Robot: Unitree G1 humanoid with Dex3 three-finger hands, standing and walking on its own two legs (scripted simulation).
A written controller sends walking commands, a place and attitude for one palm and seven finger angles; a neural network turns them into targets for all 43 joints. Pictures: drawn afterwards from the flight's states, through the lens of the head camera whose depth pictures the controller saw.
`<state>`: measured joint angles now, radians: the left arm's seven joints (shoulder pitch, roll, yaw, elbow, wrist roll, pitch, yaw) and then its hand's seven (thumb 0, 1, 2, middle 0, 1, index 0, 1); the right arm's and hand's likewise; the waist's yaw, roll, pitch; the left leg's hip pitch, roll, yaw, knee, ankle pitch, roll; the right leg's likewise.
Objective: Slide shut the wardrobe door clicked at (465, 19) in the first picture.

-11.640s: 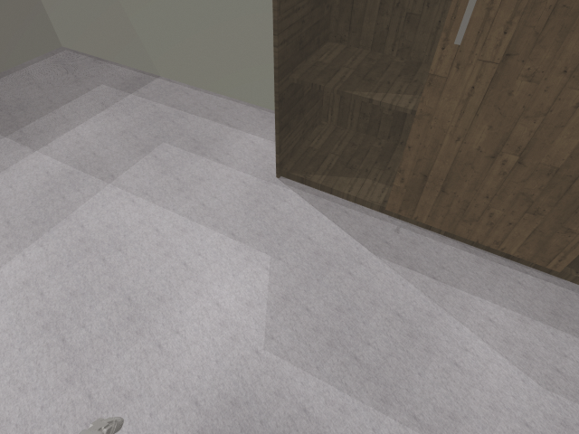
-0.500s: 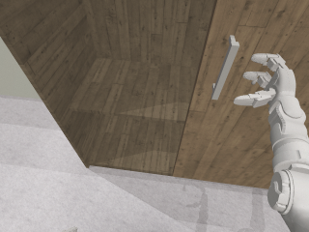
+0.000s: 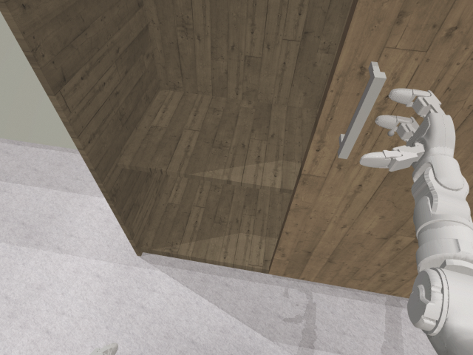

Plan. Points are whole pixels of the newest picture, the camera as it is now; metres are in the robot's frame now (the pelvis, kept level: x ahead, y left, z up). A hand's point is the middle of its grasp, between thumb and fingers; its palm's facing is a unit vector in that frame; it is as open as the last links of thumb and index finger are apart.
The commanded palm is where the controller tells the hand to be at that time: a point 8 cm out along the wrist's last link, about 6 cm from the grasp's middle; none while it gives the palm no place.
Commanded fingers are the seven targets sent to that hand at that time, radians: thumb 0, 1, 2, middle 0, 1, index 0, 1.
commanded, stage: move the hooked fingers beside the handle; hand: right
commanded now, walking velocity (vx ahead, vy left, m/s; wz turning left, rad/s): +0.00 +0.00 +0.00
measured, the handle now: (357, 114) +0.51 -0.14 +0.16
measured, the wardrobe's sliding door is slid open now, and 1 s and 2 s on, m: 0.57 0.57 0.57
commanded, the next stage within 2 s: feel for the door with the fingertips in 0.28 s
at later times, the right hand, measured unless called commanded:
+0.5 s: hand (395, 134) +0.45 -0.19 +0.17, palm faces +0.06 +1.00 -0.01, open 14.0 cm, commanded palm +0.42 -0.23 +0.16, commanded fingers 0.00 0.50 -0.30 0.30 1.20 0.30 1.20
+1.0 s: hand (382, 130) +0.46 -0.17 +0.17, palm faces +0.07 +1.00 +0.00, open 14.0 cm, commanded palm +0.44 -0.22 +0.16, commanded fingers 0.00 0.50 -0.30 0.30 1.20 0.30 1.20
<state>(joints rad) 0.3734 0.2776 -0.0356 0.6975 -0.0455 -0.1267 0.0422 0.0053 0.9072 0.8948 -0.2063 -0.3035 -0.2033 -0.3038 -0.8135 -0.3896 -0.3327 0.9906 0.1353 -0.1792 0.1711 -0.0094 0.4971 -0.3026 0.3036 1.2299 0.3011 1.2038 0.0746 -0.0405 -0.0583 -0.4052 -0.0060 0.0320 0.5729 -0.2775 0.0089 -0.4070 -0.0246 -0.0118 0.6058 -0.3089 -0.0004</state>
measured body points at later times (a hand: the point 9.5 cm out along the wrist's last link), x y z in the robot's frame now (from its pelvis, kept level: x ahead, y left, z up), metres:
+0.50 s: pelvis +0.01 +0.00 +0.00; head +0.03 +0.01 +0.45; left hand +0.09 +0.26 -0.11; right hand +0.44 -0.24 +0.17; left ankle +0.00 +0.12 -0.73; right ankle +0.00 -0.12 -0.73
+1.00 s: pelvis +0.00 -0.01 +0.00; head +0.02 +0.00 +0.45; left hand +0.07 +0.25 -0.11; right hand +0.45 -0.22 +0.17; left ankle +0.00 +0.12 -0.73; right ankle +0.00 -0.12 -0.73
